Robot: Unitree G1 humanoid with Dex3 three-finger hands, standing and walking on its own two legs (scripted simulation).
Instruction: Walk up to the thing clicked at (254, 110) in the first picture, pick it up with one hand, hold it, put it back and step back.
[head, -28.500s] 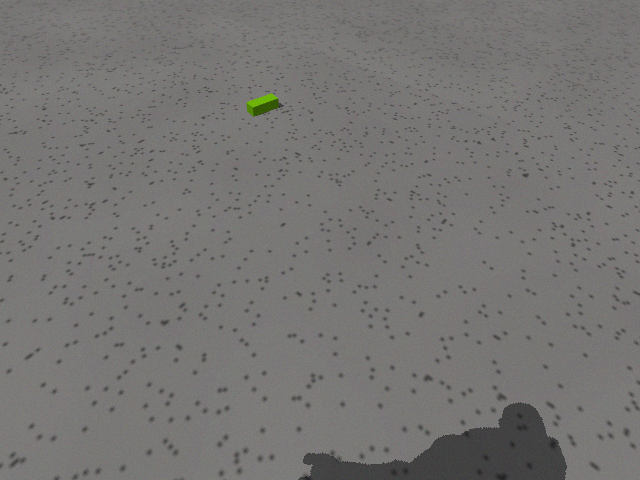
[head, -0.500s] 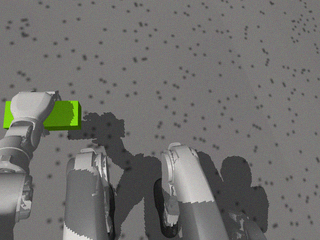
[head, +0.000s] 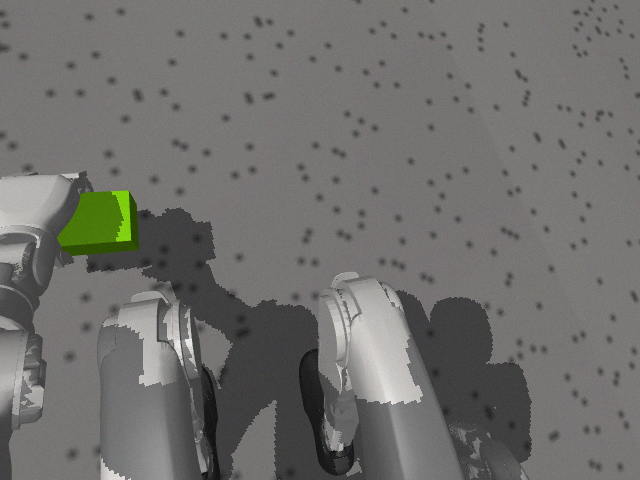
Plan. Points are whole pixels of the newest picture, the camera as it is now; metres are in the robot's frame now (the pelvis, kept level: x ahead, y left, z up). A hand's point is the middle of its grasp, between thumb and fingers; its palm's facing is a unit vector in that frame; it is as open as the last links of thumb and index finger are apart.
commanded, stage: lower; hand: left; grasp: from above
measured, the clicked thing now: (63, 226) +0.43 +0.29 -0.20
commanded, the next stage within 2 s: rest in 0.28 s
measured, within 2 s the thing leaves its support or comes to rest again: rests again in 1.44 s
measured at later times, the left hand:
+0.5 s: hand (72, 237) +0.42 +0.29 -0.23, palm faces -0.44 -0.08 -0.89, open 10.1 cm
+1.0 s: hand (84, 239) +0.43 +0.29 -0.28, palm faces -0.44 -0.10 -0.89, open 10.1 cm
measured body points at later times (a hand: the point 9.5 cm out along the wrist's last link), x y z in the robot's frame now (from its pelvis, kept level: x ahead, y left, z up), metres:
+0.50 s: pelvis +0.00 +0.00 -0.03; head +0.24 +0.08 +0.34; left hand +0.44 +0.29 -0.18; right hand +0.07 -0.27 -0.13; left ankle +0.09 +0.12 -0.31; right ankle +0.09 -0.10 -0.31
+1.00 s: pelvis +0.01 +0.00 -0.05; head +0.26 +0.09 +0.31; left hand +0.45 +0.29 -0.23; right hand +0.05 -0.26 -0.14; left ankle +0.09 +0.12 -0.31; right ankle +0.09 -0.10 -0.31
